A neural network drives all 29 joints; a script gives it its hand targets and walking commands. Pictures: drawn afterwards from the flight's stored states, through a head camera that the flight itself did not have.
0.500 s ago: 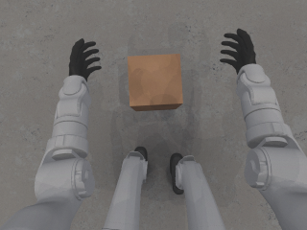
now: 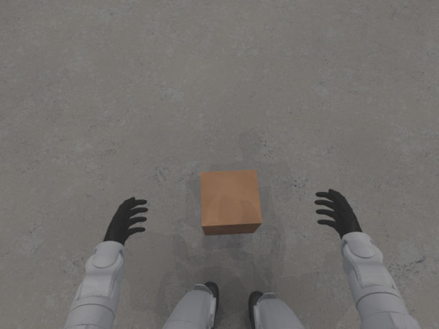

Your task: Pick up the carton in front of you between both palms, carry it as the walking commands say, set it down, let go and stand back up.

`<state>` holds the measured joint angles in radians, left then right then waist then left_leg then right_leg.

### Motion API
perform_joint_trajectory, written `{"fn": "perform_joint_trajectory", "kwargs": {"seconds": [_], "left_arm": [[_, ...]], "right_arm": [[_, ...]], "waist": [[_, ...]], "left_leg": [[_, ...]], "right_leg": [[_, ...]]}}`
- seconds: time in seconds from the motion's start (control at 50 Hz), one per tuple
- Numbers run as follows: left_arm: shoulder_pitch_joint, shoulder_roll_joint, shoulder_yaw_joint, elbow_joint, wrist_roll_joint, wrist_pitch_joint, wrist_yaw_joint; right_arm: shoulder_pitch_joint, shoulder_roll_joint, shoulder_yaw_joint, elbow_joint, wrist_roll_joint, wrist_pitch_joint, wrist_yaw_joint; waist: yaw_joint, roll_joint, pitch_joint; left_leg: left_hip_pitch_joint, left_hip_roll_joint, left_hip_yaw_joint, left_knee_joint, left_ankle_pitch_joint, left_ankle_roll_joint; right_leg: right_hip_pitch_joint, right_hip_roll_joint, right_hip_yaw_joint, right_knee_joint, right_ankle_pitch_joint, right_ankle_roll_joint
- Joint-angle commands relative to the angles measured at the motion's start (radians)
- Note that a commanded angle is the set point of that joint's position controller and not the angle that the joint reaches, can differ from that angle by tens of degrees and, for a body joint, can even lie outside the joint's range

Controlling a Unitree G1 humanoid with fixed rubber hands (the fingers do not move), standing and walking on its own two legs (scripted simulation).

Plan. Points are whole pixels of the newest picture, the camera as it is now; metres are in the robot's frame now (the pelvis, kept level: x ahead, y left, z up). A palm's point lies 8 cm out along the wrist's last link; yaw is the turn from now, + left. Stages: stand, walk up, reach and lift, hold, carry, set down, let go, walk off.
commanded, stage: let go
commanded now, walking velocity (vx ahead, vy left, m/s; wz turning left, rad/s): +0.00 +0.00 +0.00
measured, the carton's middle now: (228, 204) +0.46 +0.01 -0.62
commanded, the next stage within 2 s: stand in 0.72 s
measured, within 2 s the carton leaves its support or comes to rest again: neither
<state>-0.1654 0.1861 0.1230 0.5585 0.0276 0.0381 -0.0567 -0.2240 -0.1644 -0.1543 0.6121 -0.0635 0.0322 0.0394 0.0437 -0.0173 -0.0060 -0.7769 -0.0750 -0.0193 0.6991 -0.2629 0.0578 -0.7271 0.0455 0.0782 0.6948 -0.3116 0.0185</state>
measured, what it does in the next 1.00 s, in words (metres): stands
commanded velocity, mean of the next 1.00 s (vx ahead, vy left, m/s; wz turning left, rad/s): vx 0.00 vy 0.00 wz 0.00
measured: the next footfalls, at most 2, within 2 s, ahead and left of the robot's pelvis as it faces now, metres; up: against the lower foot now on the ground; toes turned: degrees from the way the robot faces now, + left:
none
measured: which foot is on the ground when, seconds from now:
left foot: down 0.00-1.00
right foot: down 0.00-1.00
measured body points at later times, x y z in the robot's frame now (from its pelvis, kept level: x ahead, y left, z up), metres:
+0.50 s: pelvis +0.03 -0.03 +0.03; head +0.02 -0.03 +0.48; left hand +0.19 +0.20 -0.04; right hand +0.19 -0.27 -0.04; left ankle +0.03 +0.07 -0.71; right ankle +0.00 -0.13 -0.71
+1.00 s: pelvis +0.03 -0.04 +0.02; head +0.02 -0.02 +0.47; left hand +0.17 +0.26 -0.06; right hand +0.16 -0.32 -0.06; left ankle +0.03 +0.07 -0.71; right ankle +0.00 -0.13 -0.71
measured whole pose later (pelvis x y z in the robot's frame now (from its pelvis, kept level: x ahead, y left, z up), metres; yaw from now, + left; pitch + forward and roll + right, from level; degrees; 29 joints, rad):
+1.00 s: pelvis +0.03 -0.04 +0.02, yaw +2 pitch -2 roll -1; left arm 0.22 0.33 0.09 0.59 0.05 0.05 0.01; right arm 0.28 -0.31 -0.06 0.65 -0.06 0.03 -0.01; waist 0.00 -0.02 0.00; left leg -0.24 -0.04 -0.07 0.58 -0.31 0.01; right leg -0.17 0.08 0.04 0.54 -0.34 -0.05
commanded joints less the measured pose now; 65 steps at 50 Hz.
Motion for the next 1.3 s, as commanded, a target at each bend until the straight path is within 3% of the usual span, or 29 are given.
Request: {"fn": "perform_joint_trajectory", "kwargs": {"seconds": [0.0,0.02,0.06,0.1,0.12,0.14,0.16,0.18,0.24,0.36,0.4,0.44,0.46,0.48,0.58,0.62,0.68,0.7,0.72,0.74,0.8,0.82,0.84,0.92,0.98,1.0,1.06,1.08,1.28], "left_arm": [[0.171,0.044,-0.059,-0.211,-0.043,-0.056,0.029],[0.212,0.063,-0.028,-0.232,-0.029,-0.06,0.029],[0.257,0.083,-0.043,-0.228,-0.049,-0.07,0.027],[0.325,0.082,-0.035,-0.242,-0.03,-0.062,0.024],[0.345,0.068,-0.066,-0.225,-0.055,-0.06,0.015],[0.352,0.067,-0.058,-0.251,-0.053,-0.055,0.012],[0.401,0.084,-0.059,-0.219,-0.057,-0.045,0.009],[0.412,0.079,-0.076,-0.197,-0.056,-0.035,0.008],[0.435,0.095,-0.091,-0.198,-0.064,-0.01,0.003],[0.381,0.122,-0.051,-0.192,-0.048,0.062,-0.009],[0.324,0.116,-0.069,-0.208,-0.05,0.079,-0.017],[0.333,0.143,-0.04,-0.228,-0.023,0.097,-0.016],[0.313,0.151,-0.051,-0.231,-0.024,0.108,-0.018],[0.314,0.134,-0.036,-0.208,-0.012,0.114,-0.021],[0.282,0.135,-0.031,-0.258,0.013,0.131,-0.031],[0.314,0.128,-0.026,-0.246,0.01,0.135,-0.033],[0.264,0.147,-0.05,-0.276,0.021,0.194,-0.007],[0.258,0.155,-0.05,-0.292,0.026,0.199,-0.001],[0.3,0.254,-0.005,-0.159,0.001,0.105,0.05],[0.314,0.285,-0.007,-0.128,0.01,0.063,0.065],[0.282,0.269,-0.006,-0.11,0.018,0.027,0.074],[0.271,0.254,-0.008,-0.099,0.016,0.016,0.075],[0.275,0.254,-0.009,-0.086,0.023,0.004,0.073],[0.298,0.234,-0.02,-0.041,0.023,-0.024,0.068],[0.317,0.262,-0.013,-0.006,0.006,-0.03,0.066],[0.327,0.259,-0.018,0.013,0.008,-0.032,0.069],[0.334,0.284,-0.016,0.036,0.005,-0.036,0.076],[0.327,0.285,-0.02,0.039,-0.001,-0.032,0.075],[0.324,0.27,-0.045,0.081,0.003,-0.027,0.089]], "right_arm": [[0.229,-0.119,-0.001,-0.135,0.028,-0.064,0.007],[0.251,-0.151,-0.019,-0.148,0.024,-0.071,0.004],[0.273,-0.131,0.034,-0.178,0.038,-0.079,0.011],[0.321,-0.128,0.041,-0.195,0.04,-0.08,0.014],[0.335,-0.139,0.04,-0.198,0.034,-0.076,0.014],[0.362,-0.141,0.046,-0.2,0.034,-0.067,0.015],[0.395,-0.137,0.061,-0.226,0.035,-0.06,0.017],[0.419,-0.127,0.062,-0.199,0.036,-0.049,0.018],[0.457,-0.137,0.057,-0.244,0.034,-0.021,0.017],[0.421,-0.148,0.071,-0.289,0.04,0.053,0.03],[0.387,-0.123,0.102,-0.304,0.051,0.073,0.041],[0.393,-0.134,0.091,-0.31,0.058,0.095,0.041],[0.393,-0.148,0.08,-0.288,0.051,0.102,0.04],[0.362,-0.144,0.098,-0.302,0.049,0.108,0.037],[0.369,-0.098,0.113,-0.287,0.063,0.127,0.035],[0.355,-0.116,0.108,-0.298,0.063,0.128,0.033],[0.405,-0.123,0.082,-0.228,0.069,0.093,-0.002],[0.435,-0.109,0.097,-0.229,0.069,0.09,-0.008],[0.396,-0.239,0.072,-0.137,0.025,0.049,-0.041],[0.412,-0.245,0.069,-0.135,0.021,0.028,-0.052],[0.448,-0.249,0.061,-0.087,-0.008,0.0,-0.058],[0.463,-0.258,0.057,-0.071,-0.005,-0.01,-0.061],[0.467,-0.251,0.065,-0.059,-0.003,-0.013,-0.06],[0.41,-0.263,0.065,-0.045,0.0,-0.036,-0.059],[0.398,-0.283,0.064,-0.034,0.014,-0.043,-0.057],[0.408,-0.265,0.07,-0.016,0.012,-0.043,-0.063],[0.451,-0.294,0.07,0.017,0.021,-0.043,-0.069],[0.446,-0.312,0.067,0.018,0.021,-0.046,-0.069],[0.428,-0.317,0.069,0.077,0.028,-0.045,-0.086]], "waist": [[-0.043,0.112,-0.444],[-0.032,0.136,-0.43],[-0.031,0.079,-0.371],[-0.011,0.083,-0.349],[-0.03,0.034,-0.307],[-0.019,0.052,-0.281],[-0.03,0.011,-0.25],[-0.033,0.032,-0.213],[-0.049,-0.006,-0.138],[-0.032,-0.041,0.06],[-0.034,-0.014,0.098],[-0.023,0.01,0.088],[-0.043,-0.03,0.105],[-0.017,0.001,0.114],[-0.034,0.003,0.135],[-0.029,0.001,0.137],[-0.064,0.008,0.119],[-0.056,0.003,0.126],[-0.015,-0.02,0.057],[-0.035,-0.08,0.064],[-0.059,-0.064,0.086],[-0.077,-0.015,0.057],[-0.062,-0.042,0.041],[-0.029,0.015,0.017],[-0.025,0.049,-0.006],[-0.024,0.016,-0.028],[-0.036,0.008,-0.061],[-0.04,0.045,-0.076],[-0.051,0.059,-0.112]], "left_leg": [[0.791,0.103,-0.102,-0.115,0.634,-0.103],[0.826,0.104,-0.105,-0.13,0.678,-0.111],[0.821,0.102,-0.101,-0.152,0.706,-0.108],[0.808,0.088,-0.09,-0.174,0.721,-0.114],[0.809,0.089,-0.084,-0.191,0.665,-0.111],[0.773,0.083,-0.075,-0.212,0.649,-0.113],[0.774,0.076,-0.071,-0.221,0.635,-0.106],[0.757,0.072,-0.061,-0.239,0.589,-0.109],[0.771,0.069,-0.052,-0.273,0.529,-0.099],[0.66,0.053,-0.006,-0.338,0.201,-0.081],[0.652,0.046,0.007,-0.338,0.103,-0.068],[0.664,0.047,0.013,-0.318,0.116,-0.066],[0.693,0.04,0.023,-0.313,0.087,-0.063],[0.688,0.034,0.025,-0.302,0.078,-0.066],[0.747,0.02,0.035,-0.256,0.041,-0.066],[0.786,0.018,0.03,-0.26,0.037,-0.061],[0.726,0.013,0.02,-0.25,0.009,-0.074],[0.714,0.004,0.025,-0.252,0.005,-0.066],[0.575,0.042,-0.028,-0.19,0.0,-0.106],[0.573,0.05,-0.04,-0.157,-0.052,-0.081],[0.59,0.042,-0.03,-0.132,-0.088,-0.07],[0.577,0.071,-0.067,-0.166,-0.075,-0.062],[0.539,0.083,-0.074,-0.194,-0.09,-0.053],[0.496,0.113,-0.114,-0.205,0.048,-0.037],[0.515,0.127,-0.122,-0.193,0.172,-0.031],[0.529,0.129,-0.122,-0.198,0.218,-0.03],[0.574,0.14,-0.12,-0.188,0.377,-0.032],[0.593,0.143,-0.111,-0.173,0.426,-0.035],[0.733,0.163,-0.109,-0.185,0.663,-0.042]], "right_leg": [[0.13,0.015,-0.056,-0.151,0.216,-0.035],[0.153,0.015,-0.059,-0.174,0.226,-0.036],[0.207,0.011,-0.053,-0.211,0.243,-0.025],[0.312,0.007,-0.037,-0.246,0.281,-0.025],[0.34,0.007,-0.042,-0.25,0.296,-0.022],[0.385,0.006,-0.037,-0.263,0.313,-0.025],[0.414,0.01,-0.042,-0.265,0.354,-0.015],[0.435,0.006,-0.039,-0.278,0.35,-0.013],[0.478,0.011,-0.048,-0.295,0.35,-0.002],[0.55,-0.014,-0.052,-0.339,0.167,-0.006],[0.552,-0.022,-0.055,-0.344,0.087,-0.006],[0.571,-0.034,-0.044,-0.344,0.099,-0.007],[0.535,-0.037,-0.046,-0.362,0.068,-0.006],[0.532,-0.046,-0.044,-0.363,0.046,-0.012],[0.497,-0.071,-0.015,-0.387,-0.022,-0.015],[0.468,-0.07,-0.024,-0.397,-0.037,-0.018],[0.533,-0.074,-0.005,-0.375,0.021,-0.007],[0.539,-0.072,-0.009,-0.369,0.034,-0.007],[0.436,-0.076,0.074,-0.366,-0.092,0.007],[0.423,-0.091,0.099,-0.409,-0.203,-0.005],[0.342,-0.097,0.123,-0.424,-0.285,-0.022],[0.399,-0.108,0.138,-0.378,-0.249,-0.045],[0.421,-0.103,0.121,-0.35,-0.229,-0.049],[0.493,-0.09,0.092,-0.283,-0.034,-0.04],[0.544,-0.095,0.082,-0.249,0.19,-0.044],[0.57,-0.095,0.071,-0.228,0.241,-0.04],[0.604,-0.098,0.07,-0.205,0.402,-0.045],[0.613,-0.097,0.065,-0.195,0.446,-0.05],[0.557,-0.075,0.025,-0.166,0.513,-0.036]]}}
